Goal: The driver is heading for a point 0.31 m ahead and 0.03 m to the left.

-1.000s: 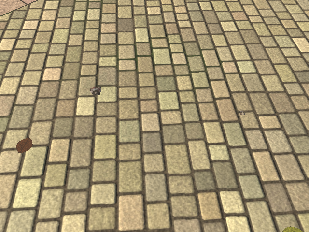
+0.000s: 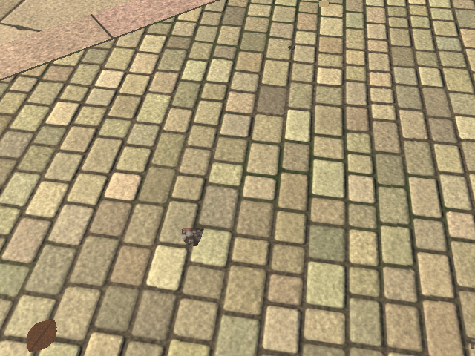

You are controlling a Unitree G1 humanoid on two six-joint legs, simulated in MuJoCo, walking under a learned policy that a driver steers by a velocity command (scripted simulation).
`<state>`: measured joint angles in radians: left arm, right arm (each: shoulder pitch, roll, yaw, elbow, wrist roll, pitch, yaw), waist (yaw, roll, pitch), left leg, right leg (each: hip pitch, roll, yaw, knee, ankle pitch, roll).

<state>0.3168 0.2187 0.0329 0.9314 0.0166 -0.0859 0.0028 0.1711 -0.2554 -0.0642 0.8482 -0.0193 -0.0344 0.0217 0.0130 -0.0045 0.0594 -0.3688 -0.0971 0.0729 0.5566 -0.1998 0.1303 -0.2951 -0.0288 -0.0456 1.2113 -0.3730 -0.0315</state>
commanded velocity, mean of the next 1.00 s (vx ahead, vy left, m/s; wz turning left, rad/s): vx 0.18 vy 0.00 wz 0.19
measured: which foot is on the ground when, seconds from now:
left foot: down 0.00-0.40, up 0.42-0.72, down 0.74-1.00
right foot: up 0.00-0.38, down 0.40-1.00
